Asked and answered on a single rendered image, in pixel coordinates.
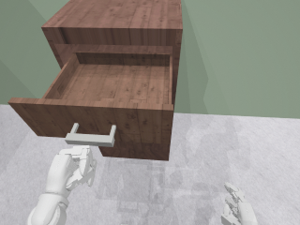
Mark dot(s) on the handle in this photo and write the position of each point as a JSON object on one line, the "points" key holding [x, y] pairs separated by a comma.
{"points": [[90, 139]]}

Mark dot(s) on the drawer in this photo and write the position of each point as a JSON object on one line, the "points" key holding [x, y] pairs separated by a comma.
{"points": [[98, 90]]}

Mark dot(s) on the left robot hand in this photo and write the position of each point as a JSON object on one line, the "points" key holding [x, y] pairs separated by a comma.
{"points": [[78, 161]]}

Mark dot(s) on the left robot forearm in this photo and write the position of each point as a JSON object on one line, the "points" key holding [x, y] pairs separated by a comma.
{"points": [[50, 210]]}

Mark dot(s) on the cabinet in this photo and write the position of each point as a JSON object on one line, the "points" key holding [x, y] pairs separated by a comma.
{"points": [[120, 26]]}

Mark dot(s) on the right robot hand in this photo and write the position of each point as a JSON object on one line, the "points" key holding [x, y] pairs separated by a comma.
{"points": [[242, 211]]}

